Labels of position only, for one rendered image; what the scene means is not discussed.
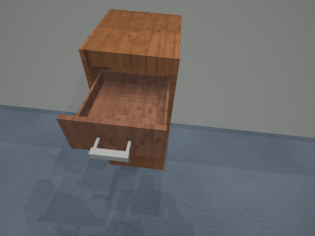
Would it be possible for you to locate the drawer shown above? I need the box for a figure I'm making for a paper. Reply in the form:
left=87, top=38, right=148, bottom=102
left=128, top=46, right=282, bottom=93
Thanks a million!
left=56, top=69, right=171, bottom=158

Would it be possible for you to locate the cabinet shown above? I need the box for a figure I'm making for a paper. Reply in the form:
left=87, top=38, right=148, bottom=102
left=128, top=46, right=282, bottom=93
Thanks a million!
left=79, top=9, right=182, bottom=170

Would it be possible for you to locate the handle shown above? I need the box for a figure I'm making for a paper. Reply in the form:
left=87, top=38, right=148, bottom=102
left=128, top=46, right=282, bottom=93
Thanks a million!
left=89, top=138, right=132, bottom=162

